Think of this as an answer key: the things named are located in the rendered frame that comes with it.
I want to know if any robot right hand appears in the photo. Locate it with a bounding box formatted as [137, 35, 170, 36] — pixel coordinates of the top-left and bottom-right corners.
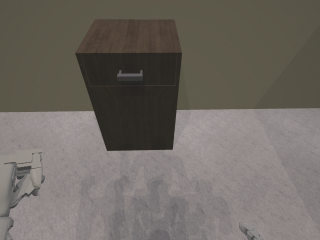
[239, 223, 263, 240]

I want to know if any robot left forearm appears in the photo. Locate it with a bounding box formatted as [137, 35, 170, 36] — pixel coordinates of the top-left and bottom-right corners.
[0, 216, 14, 240]

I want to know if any robot left hand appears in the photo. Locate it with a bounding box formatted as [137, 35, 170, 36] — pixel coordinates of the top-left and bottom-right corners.
[0, 148, 45, 217]

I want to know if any drawer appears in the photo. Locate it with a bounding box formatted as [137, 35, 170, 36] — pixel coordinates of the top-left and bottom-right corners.
[81, 54, 177, 86]

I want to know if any cabinet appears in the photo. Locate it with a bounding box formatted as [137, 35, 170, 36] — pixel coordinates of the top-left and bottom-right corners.
[75, 19, 182, 151]

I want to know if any handle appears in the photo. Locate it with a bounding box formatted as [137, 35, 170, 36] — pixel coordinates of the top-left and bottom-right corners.
[117, 70, 143, 81]

